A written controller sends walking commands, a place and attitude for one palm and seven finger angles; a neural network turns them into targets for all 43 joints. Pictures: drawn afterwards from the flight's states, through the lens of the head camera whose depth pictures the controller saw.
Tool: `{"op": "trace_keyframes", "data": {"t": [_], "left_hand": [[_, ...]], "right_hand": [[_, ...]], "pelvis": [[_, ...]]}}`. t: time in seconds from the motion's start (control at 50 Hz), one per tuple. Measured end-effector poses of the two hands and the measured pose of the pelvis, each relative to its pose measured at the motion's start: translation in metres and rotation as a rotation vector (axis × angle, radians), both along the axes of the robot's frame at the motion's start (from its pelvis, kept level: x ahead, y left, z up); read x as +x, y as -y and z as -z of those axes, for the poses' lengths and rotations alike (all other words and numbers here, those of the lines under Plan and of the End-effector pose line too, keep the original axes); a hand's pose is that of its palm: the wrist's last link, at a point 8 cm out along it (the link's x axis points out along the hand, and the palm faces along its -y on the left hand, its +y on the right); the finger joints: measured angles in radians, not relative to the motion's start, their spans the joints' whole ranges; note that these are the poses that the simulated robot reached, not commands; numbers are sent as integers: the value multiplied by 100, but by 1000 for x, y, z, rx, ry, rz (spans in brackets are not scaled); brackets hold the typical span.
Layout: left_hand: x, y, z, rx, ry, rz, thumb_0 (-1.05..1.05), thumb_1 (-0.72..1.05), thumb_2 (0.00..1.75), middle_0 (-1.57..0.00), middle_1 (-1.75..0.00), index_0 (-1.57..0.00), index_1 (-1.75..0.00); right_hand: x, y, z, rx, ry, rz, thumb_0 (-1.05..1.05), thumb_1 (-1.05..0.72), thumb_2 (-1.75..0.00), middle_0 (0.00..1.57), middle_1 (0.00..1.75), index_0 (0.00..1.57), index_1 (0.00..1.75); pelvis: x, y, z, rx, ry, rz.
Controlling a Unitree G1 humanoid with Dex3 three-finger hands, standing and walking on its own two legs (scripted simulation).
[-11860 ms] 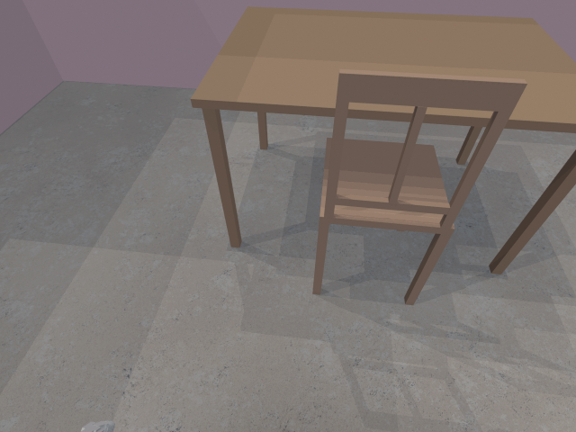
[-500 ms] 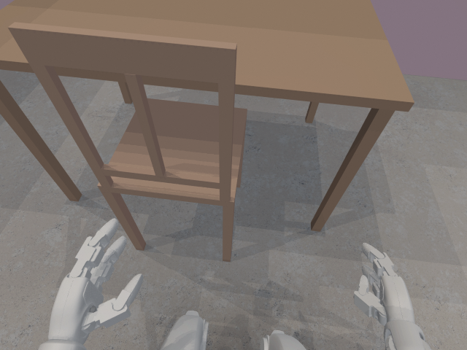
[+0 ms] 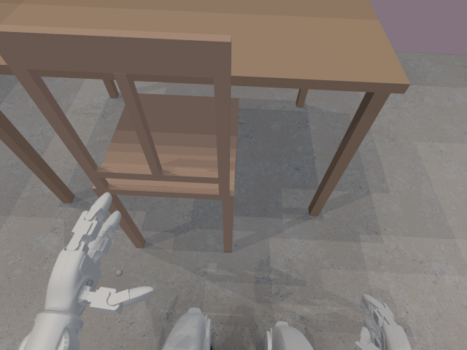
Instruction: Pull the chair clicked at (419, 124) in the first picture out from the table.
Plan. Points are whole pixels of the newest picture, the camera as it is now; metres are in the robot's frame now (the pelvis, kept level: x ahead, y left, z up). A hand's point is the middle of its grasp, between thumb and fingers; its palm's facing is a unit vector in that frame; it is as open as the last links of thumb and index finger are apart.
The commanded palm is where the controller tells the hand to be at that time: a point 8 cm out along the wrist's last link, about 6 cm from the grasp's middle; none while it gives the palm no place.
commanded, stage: raise the hand toward the chair's back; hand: left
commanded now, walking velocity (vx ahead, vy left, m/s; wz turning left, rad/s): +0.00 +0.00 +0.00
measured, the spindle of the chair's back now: (142, 131) +0.53 +0.22 +0.02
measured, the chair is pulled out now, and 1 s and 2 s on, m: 0.00 0.00 0.00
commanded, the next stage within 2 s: aim the fingers beside a spindle in 1.10 s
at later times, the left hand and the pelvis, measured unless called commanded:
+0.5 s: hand (101, 256) +0.25 +0.21 +0.06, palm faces -0.01 -1.00 -0.08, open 16.9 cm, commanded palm +0.23 +0.26 +0.06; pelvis +0.01 +0.00 +0.01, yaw +1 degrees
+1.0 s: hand (115, 247) +0.26 +0.19 +0.06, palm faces -0.01 -1.00 -0.08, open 16.9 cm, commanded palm +0.24 +0.25 +0.06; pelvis +0.02 -0.01 +0.01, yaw +1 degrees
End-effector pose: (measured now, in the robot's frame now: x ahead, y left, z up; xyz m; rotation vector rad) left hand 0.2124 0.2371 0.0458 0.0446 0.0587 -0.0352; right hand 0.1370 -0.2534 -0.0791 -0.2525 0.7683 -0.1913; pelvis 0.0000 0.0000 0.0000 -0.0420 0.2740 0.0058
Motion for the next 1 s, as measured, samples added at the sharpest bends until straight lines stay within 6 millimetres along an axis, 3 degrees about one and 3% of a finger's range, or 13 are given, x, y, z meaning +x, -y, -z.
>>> {"op": "trace_keyframes", "data": {"t": [0.2,0.32,0.48,0.74,1.0], "left_hand": [[4,-11,-9,11,28,-24,-1,-30,39,-8,-11,-8,-11],[7,-17,-12,19,10,-19,-1,-42,34,-7,-10,-6,-9],[15,-23,-19,33,12,-27,-1,-48,31,-7,-9,-6,-8],[29,-19,-23,25,8,-18,-2,-50,31,-6,-8,-6,-8],[29,-6,-22,35,17,-28,-2,-50,31,-6,-8,-6,-8]], "right_hand": [[50,-21,-21,0,107,-78,1,-90,-90,21,30,21,30],[63,-38,-24,37,124,-116,1,-90,-90,21,30,21,30],[56,-37,-19,51,82,-116,1,-90,-90,21,30,21,30],[30,-3,-17,16,23,-38,1,-90,-90,21,30,21,30],[35,6,-17,27,41,-31,1,-90,-90,21,30,21,30]], "pelvis": [[7,-7,-2,-12,-1,-12],[10,-7,-6,-16,3,-17],[14,-5,-9,-14,4,-19],[18,4,-15,-2,6,-12],[19,13,-15,9,7,-8]]}}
